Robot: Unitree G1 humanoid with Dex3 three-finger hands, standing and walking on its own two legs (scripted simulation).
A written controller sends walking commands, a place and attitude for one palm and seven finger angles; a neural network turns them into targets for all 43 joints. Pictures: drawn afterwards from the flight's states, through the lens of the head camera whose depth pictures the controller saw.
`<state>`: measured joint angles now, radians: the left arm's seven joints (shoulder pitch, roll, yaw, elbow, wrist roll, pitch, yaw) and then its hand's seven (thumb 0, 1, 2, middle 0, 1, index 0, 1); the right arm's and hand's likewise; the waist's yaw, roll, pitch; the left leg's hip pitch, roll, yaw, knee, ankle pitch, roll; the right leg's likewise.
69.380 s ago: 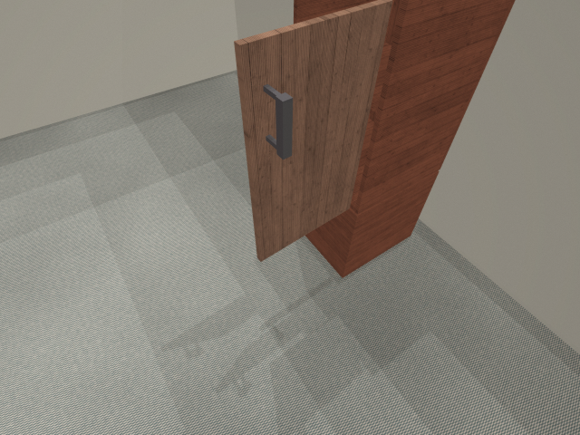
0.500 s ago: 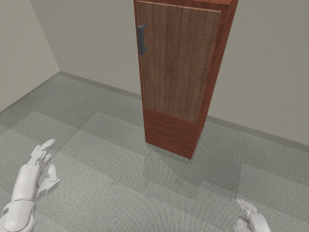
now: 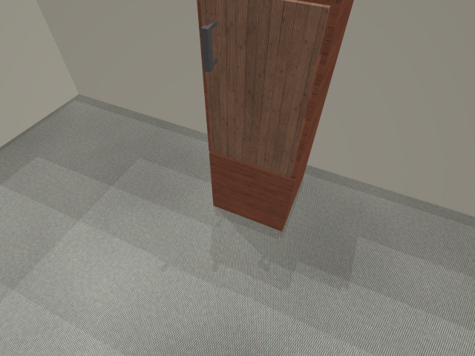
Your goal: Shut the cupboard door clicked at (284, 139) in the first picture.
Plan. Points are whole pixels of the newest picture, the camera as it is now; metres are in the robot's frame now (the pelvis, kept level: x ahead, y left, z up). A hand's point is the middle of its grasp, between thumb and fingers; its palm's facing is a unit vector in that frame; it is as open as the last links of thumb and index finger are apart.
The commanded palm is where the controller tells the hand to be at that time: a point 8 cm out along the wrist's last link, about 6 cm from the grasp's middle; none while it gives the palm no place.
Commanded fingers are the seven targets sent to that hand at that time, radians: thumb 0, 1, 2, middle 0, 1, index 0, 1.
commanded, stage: let the arm hang, fingers relaxed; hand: left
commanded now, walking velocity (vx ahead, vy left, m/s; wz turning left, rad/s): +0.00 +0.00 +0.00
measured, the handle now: (210, 46) +0.88 +0.12 +0.11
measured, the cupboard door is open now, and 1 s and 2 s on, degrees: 0 0 0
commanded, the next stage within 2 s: look to check the result in 0.50 s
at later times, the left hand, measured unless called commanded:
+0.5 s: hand out of the picture -0.02 +0.15 -0.18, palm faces +0.04 -0.99 -0.15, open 7.4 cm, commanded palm none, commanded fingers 0.00 0.90 0.90 -0.20 -0.30 -0.20 -0.30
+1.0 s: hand out of the picture -0.01 +0.15 -0.18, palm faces +0.03 -0.98 -0.17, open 7.4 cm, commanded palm none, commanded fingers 0.00 0.90 0.90 -0.20 -0.30 -0.20 -0.30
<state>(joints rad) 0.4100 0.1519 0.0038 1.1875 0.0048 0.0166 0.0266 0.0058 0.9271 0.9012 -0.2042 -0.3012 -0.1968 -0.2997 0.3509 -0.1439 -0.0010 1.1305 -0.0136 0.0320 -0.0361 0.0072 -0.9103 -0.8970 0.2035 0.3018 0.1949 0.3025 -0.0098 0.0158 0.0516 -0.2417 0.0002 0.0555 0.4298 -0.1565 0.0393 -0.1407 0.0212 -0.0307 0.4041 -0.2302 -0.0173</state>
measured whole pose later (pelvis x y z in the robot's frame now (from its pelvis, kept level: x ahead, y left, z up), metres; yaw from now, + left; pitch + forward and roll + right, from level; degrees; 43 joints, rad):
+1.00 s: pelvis +0.01 -0.01 +0.00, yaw +0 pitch -2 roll +0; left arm 0.32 0.13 0.01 1.16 0.01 -0.01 0.03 0.00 0.91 0.90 -0.20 -0.30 -0.20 -0.30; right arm 0.29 -0.14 0.00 1.13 -0.01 0.01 -0.04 0.00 -0.91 -0.90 0.20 0.30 0.19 0.30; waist -0.01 0.01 0.03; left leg -0.21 0.00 0.06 0.40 -0.16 0.03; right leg -0.12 0.02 -0.02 0.39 -0.24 -0.02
